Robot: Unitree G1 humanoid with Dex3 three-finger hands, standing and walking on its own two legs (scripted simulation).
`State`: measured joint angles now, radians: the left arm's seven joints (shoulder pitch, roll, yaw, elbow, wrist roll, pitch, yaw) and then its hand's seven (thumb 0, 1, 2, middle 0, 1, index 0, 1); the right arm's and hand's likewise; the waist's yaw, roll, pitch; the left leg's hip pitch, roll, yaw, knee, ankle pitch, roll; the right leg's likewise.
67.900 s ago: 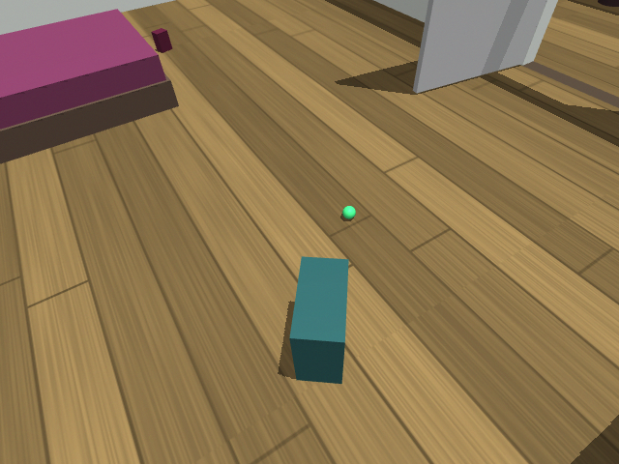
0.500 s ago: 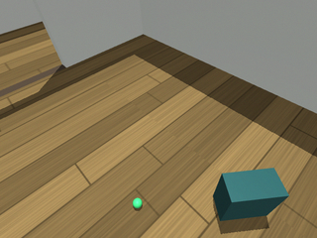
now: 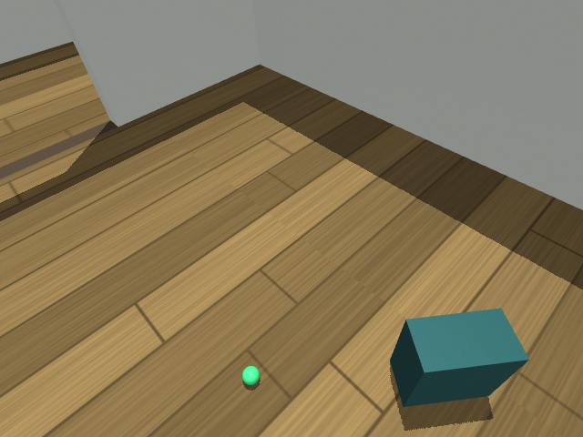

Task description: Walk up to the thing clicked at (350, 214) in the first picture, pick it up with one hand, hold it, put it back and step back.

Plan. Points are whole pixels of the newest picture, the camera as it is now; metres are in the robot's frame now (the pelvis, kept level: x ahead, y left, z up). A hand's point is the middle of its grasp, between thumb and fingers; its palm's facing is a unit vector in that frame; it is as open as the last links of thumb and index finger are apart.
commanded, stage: stand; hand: left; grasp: from above
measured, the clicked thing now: (250, 375) +0.47 +0.22 -0.75
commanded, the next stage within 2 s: step back in 0.80 s
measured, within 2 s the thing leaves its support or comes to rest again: neither
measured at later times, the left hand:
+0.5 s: hand out of the picture +0.07 +0.25 -0.16, palm faces +0.01 -0.94 -0.34, open 7.4 cm
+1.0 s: hand out of the picture +0.07 +0.27 -0.16, palm faces +0.00 -0.92 -0.39, open 7.4 cm
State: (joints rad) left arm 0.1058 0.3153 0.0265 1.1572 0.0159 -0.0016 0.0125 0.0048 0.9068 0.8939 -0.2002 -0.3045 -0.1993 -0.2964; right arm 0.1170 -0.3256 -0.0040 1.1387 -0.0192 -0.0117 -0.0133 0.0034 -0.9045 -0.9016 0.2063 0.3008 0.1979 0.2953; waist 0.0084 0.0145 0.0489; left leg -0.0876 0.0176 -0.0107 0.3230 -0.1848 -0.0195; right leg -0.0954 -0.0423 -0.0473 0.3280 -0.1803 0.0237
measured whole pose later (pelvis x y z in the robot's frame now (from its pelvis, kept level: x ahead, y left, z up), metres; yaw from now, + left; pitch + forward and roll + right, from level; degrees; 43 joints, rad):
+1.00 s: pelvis -0.03 +0.00 -0.01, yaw +0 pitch -1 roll +0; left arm 0.08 0.38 0.06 1.02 0.00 0.02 0.01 0.01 0.91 0.89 -0.20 -0.30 -0.20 -0.30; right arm 0.07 -0.38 -0.04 1.02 0.01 0.03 0.01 0.00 -0.90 -0.90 0.21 0.30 0.20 0.30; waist -0.01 0.00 0.14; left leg -0.26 0.02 -0.01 0.53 -0.24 -0.01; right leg -0.27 -0.05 -0.04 0.53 -0.23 0.01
